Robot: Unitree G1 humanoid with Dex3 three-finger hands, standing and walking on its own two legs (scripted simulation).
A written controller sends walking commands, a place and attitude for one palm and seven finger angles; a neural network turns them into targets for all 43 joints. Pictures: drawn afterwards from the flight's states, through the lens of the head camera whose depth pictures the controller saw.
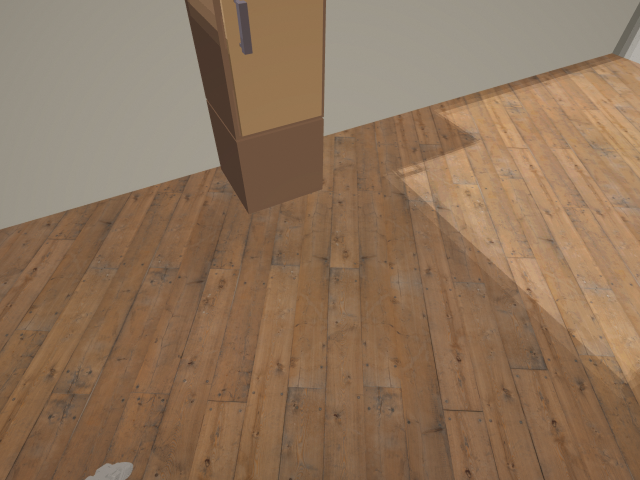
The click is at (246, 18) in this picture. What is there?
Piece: cupboard door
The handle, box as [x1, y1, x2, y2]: [234, 0, 252, 54]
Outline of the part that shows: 234,0 234,2 236,3 241,42 239,43 242,48 242,51 245,54 251,53 252,51 246,2 243,0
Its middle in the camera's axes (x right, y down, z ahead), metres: -0.25 -0.67 +1.21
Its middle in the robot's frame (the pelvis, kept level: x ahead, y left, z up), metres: +1.35 +0.31 +0.05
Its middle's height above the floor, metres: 0.82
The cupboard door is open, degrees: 0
